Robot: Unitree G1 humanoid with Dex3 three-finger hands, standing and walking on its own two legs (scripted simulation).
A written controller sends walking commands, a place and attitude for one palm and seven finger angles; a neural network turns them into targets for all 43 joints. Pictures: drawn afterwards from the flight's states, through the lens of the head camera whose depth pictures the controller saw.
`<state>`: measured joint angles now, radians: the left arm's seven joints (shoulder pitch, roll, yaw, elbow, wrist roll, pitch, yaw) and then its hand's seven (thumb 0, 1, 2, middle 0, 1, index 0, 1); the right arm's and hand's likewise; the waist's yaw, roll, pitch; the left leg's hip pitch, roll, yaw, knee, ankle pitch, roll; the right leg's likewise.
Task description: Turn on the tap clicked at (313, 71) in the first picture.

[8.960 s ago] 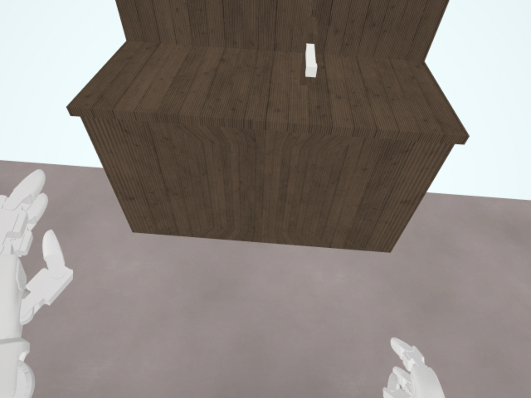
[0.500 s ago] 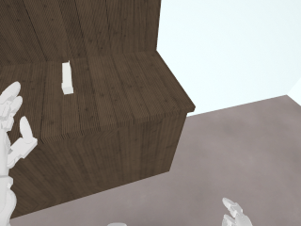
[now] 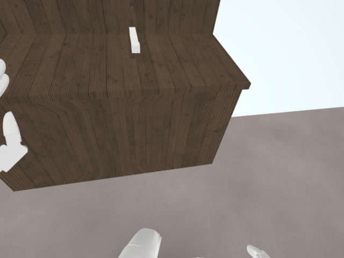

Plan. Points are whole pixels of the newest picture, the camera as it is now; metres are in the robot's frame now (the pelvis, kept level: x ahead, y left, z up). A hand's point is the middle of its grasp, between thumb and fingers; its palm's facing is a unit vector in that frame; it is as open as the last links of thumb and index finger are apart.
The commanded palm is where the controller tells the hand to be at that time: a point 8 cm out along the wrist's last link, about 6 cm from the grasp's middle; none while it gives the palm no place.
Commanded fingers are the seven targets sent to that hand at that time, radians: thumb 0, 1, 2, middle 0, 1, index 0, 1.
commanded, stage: come to a stop and stand still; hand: left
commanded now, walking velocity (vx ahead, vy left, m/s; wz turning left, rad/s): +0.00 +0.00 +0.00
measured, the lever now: (135, 47) +0.72 +0.23 +0.12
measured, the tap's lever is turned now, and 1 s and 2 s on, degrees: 0 0 0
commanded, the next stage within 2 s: look again from close up in 1.84 s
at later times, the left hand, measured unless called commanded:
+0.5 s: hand out of the picture +0.04 +0.30 +0.22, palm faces +0.35 -0.80 -0.49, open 7.4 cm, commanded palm -0.02 +0.32 +0.23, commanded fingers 0.00 0.90 0.90 -0.20 -0.30 -0.20 -0.30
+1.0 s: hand out of the picture -0.02 +0.31 +0.24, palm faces +0.38 -0.69 -0.62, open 7.4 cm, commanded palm -0.06 +0.32 +0.23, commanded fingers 0.00 0.90 0.90 -0.20 -0.30 -0.20 -0.30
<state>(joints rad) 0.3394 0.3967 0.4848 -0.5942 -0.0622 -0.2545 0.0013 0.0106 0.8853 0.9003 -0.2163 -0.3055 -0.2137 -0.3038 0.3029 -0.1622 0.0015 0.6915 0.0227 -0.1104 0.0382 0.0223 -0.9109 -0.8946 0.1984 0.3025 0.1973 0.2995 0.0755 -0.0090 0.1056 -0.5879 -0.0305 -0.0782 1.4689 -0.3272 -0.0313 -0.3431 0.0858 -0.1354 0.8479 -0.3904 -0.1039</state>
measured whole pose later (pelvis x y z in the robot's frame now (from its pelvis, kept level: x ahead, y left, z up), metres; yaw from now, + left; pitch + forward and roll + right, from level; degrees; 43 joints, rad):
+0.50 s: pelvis -0.20 +0.05 +0.02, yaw -3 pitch -5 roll -5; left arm 0.36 0.47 0.47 -0.47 -0.06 -0.20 0.03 0.01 0.89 0.90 -0.22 -0.31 -0.22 -0.30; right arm 0.27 -0.22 -0.04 0.60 0.03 -0.09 0.02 0.02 -0.91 -0.89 0.20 0.30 0.20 0.30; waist 0.02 0.08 0.11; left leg -0.63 0.02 -0.02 1.27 -0.41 0.00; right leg -0.21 0.07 -0.20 0.65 -0.37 -0.08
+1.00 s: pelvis -0.24 +0.05 +0.03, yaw -3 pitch -1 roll -1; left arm 0.53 0.52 0.54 -0.44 -0.06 -0.24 0.10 0.00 0.89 0.90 -0.21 -0.30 -0.21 -0.30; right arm 0.34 -0.19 -0.02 0.61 0.02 -0.11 0.00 0.02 -0.90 -0.89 0.20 0.30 0.20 0.30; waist -0.01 0.09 0.05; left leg -0.41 0.06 -0.03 0.88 -0.42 0.02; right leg -0.32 0.00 -0.12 0.64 -0.29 -0.07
